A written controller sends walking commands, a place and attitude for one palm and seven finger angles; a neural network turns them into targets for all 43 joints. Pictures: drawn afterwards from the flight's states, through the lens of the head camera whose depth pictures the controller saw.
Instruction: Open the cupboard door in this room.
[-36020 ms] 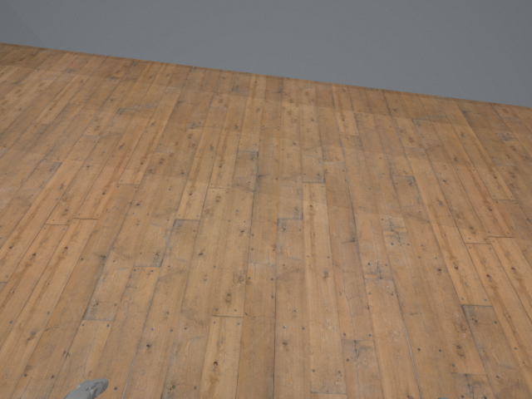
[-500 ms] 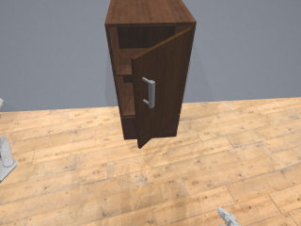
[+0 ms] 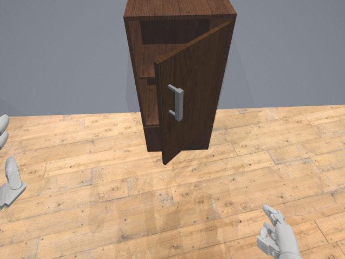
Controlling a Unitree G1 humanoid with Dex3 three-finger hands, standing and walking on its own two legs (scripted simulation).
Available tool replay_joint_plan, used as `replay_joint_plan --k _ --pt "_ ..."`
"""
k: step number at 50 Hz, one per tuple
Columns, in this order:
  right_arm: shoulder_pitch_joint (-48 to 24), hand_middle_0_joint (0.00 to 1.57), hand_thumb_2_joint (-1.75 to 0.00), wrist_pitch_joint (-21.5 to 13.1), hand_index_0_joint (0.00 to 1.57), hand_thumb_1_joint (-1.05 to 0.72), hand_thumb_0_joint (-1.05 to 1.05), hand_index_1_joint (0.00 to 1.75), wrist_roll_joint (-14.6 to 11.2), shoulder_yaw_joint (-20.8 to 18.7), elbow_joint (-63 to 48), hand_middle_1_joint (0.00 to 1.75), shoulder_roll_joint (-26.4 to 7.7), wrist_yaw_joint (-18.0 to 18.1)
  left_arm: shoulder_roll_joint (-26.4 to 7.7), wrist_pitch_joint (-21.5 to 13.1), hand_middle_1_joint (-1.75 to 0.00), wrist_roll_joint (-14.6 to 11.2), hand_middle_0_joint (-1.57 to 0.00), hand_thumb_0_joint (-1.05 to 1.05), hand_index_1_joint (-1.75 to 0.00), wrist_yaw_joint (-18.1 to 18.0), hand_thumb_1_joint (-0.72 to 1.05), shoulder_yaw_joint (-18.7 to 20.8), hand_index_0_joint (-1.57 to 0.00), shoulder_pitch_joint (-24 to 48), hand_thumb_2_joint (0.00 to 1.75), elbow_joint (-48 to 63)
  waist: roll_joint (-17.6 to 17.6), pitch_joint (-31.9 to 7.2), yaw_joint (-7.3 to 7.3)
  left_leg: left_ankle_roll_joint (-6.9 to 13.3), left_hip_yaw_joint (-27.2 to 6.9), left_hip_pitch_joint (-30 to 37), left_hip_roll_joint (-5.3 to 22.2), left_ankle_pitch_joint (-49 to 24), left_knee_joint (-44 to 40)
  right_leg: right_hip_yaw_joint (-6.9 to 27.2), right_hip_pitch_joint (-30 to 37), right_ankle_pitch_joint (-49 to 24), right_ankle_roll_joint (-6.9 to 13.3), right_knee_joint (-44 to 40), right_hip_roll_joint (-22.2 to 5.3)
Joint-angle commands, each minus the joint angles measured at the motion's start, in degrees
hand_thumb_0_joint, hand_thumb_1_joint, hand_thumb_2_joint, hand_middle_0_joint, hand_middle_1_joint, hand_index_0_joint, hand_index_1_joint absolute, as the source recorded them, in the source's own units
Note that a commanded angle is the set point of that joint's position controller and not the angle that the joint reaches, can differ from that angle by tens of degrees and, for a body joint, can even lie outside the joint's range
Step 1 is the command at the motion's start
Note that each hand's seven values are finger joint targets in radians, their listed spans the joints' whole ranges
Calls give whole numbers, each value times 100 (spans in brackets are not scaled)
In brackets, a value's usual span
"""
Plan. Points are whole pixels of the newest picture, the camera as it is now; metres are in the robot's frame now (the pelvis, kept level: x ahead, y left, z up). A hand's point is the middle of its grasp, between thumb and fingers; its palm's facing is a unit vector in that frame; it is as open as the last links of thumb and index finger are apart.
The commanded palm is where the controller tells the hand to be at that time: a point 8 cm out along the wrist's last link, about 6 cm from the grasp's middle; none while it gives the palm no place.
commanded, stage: let the arm hang, fingers relaxed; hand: left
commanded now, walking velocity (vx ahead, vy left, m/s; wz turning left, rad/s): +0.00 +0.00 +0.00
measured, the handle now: (175, 103) +0.62 +0.04 -0.04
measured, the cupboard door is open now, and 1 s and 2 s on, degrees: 44 44 44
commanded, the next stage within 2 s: look to check the result in 1.20 s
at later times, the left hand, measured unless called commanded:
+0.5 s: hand out of the picture -0.04 +0.20 -0.18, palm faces +0.09 -0.98 -0.17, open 7.0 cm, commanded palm none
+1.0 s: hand out of the picture -0.03 +0.19 -0.17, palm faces +0.09 -0.98 -0.16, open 7.4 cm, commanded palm none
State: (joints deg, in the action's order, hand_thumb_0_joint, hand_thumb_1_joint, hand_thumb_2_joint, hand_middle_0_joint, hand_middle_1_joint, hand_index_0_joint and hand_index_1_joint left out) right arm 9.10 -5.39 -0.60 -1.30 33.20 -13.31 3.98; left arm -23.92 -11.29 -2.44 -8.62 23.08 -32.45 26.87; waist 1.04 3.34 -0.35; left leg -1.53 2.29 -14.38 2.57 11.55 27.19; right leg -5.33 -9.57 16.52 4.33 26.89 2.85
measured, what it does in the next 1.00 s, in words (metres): stands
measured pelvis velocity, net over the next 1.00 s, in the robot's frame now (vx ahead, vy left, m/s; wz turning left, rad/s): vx -0.01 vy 0.04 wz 0.04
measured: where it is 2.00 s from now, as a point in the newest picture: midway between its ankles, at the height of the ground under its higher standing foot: outside the picture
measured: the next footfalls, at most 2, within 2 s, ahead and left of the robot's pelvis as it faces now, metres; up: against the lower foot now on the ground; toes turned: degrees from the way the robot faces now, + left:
none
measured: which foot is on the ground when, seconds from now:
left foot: down 0.00-1.00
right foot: down 0.00-1.00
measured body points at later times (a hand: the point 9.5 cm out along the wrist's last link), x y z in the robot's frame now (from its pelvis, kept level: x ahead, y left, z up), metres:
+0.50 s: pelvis -0.02 +0.03 +0.00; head +0.01 +0.05 +0.45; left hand -0.04 +0.26 -0.17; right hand -0.01 -0.21 -0.15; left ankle +0.03 +0.14 -0.74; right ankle -0.02 -0.06 -0.74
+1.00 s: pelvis -0.01 +0.04 +0.00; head -0.01 +0.03 +0.45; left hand -0.03 +0.25 -0.16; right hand -0.02 -0.16 -0.16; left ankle +0.03 +0.14 -0.74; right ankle -0.02 -0.06 -0.74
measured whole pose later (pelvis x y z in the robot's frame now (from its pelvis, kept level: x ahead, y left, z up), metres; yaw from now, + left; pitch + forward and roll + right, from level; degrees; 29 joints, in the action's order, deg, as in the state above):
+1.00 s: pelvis -0.01 +0.04 +0.00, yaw +2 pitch -2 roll +0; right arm 17.4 0.7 1.4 0.2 64.9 -6.3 2.0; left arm -6.0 0.1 0.6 -1.8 0.7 -16.5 -65.0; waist 0.9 1.8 0.1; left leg 1.9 1.8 -13.7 -1.4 8.9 24.3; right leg -6.1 -9.0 15.1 1.4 25.9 -1.0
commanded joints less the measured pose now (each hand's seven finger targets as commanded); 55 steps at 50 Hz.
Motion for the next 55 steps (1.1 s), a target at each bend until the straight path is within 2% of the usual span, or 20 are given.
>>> replay_joint_plan --k 1,4,5,6,7,8,9,10,12,14,15,17,19,22,23,24,29,37,49,55 --pt "-188 20 -90 -222 20 -90 0 30 10 -122 -758 30 -521 53 -972 -238 -30 -68 -20 0 -30 -160 90 717 -20 -75 90 1073 33 -1030 33 209 -314 430 200 -1595 -98 855 290 -2181 -483 -590 -742" --pt "-257 20 -90 -228 20 -90 0 30 46 -108 -753 30 -554 93 -1125 -204 -30 -82 -20 0 -30 -160 90 797 -20 52 90 1191 218 -862 18 210 -376 383 196 -1227 -333 793 132 -1473 -483 -785 -637" --pt "-593 20 -90 -417 20 -90 0 30 12 -260 519 30 -1323 -452 203 636 -30 457 -20 0 -30 660 90 -1841 -20 565 90 -3265 378 -452 207 275 -629 -401 452 -1782 399 314 -364 -1930 -285 261 -1000" --pt "-135 20 -90 -112 20 -90 0 30 63 -316 625 30 -1286 -454 144 967 -30 413 -20 0 -30 815 90 -1669 -20 615 90 -3560 360 -786 72 325 -589 -198 507 -1653 230 650 -377 -1503 -169 153 -940" --pt "-30 20 -90 10 20 -90 0 30 128 -259 642 30 -1179 -432 240 1026 -30 434 -20 0 -30 849 90 -1729 -20 788 90 -3758 174 -801 49 447 -790 -514 597 -1179 133 512 -384 -861 -157 268 -847" --pt "-64 20 -90 113 20 -90 0 30 153 -170 653 30 -1139 -425 214 1035 -30 442 -20 0 -30 871 90 -1751 -20 1023 90 -4046 -162 -692 12 556 -968 -805 613 -957 -3 470 -291 -553 -159 351 -742" --pt "-95 20 -90 178 20 -90 0 30 180 -114 668 30 -1053 -415 184 1031 -30 468 -20 0 -30 871 90 -1800 -20 1232 90 -4354 -830 -649 -29 548 -1049 -875 574 -904 -48 529 -168 -502 -159 257 -713" --pt "-81 20 -90 232 20 -90 0 30 195 -68 752 30 -1014 -405 199 1038 -30 457 -20 0 -30 869 90 -1825 -20 1366 90 -4708 -1160 -635 -25 528 -1033 -817 460 -721 21 630 -179 -425 -143 56 -827" --pt "54 20 -90 382 20 -90 0 30 227 -9 1033 30 -826 -399 244 1089 -30 438 -20 0 -30 829 90 -1902 -20 1689 90 -5498 -1343 -570 69 431 -812 -395 200 -588 220 823 -500 -349 -16 -225 -1090" --pt "122 20 -90 536 20 -90 0 30 260 42 1294 30 -666 -387 260 1162 -30 406 -20 0 -30 764 90 -1994 -20 1869 90 -6191 -824 -394 92 348 -660 -102 82 -575 214 864 -709 -179 39 -405 -1171" --pt "159 20 -90 571 20 -90 0 30 266 82 1448 30 -600 -377 292 1183 -30 387 -20 0 -30 751 90 -2024 -20 1950 90 -6512 -317 -369 118 347 -702 -94 124 -609 41 834 -635 -98 28 -369 -1111" --pt "148 20 -90 586 20 -90 0 30 260 123 1703 30 -551 -344 340 1193 -30 351 -20 0 -30 736 90 -2068 -20 1837 90 -7136 454 -277 31 389 -873 -325 243 -357 -403 749 -265 20 -99 -336 -891" --pt "194 20 -90 588 20 -90 0 30 228 125 1919 30 -517 -299 356 1170 -30 335 -20 0 -30 727 90 -2078 -20 1658 90 -7656 536 -241 -35 379 -905 -428 242 -77 -555 734 13 -4 -106 -490 -871" --pt "476 20 -90 614 20 -90 0 30 230 95 2254 30 -289 -247 608 1158 -30 309 -20 0 -30 725 90 -2048 -20 1468 90 -8221 943 -253 -4 364 -880 -420 220 488 -716 704 82 158 -51 -684 -893" --pt "578 20 -90 618 20 -90 0 30 224 91 2347 30 -261 -237 638 1151 -30 299 -20 0 -30 727 90 -2060 -20 1418 90 -8356 939 -288 4 367 -886 -406 226 564 -753 685 123 163 -44 -716 -894" --pt "677 20 -90 633 20 -90 0 30 213 76 2405 30 -243 -222 668 1146 -30 306 -20 0 -30 722 90 -2064 -20 1389 90 -8478 590 -201 0 379 -912 -393 253 595 -751 616 86 210 -54 -778 -876" --pt "1127 20 -90 628 20 -90 0 30 189 45 2741 30 -112 -195 856 1117 -30 296 -20 0 -30 704 90 -2123 -20 1188 90 -8916 23 -93 66 407 -863 -158 242 445 -736 586 -128 348 -48 -909 -910" --pt "1341 20 -90 618 20 -90 0 30 202 67 2995 30 73 -175 1063 1133 -30 296 -20 0 -30 661 90 -2162 -20 946 90 -9196 -111 312 58 420 -840 -244 236 615 -904 556 -364 461 -96 -863 -886" --pt "1315 20 -90 546 20 -90 0 30 196 78 3091 30 235 -179 1165 1090 -30 309 -20 0 -30 621 90 -2145 -20 1032 90 -9136 -161 392 35 398 -767 -168 199 172 -900 545 -291 52 -137 -799 -894" --pt "1242 20 -90 517 20 -90 0 30 196 82 3101 30 254 -172 1154 1074 -30 295 -20 0 -30 631 90 -2139 -20 1101 90 -9138 9 268 31 380 -686 -46 199 -146 -854 565 -129 -207 -134 -825 -940"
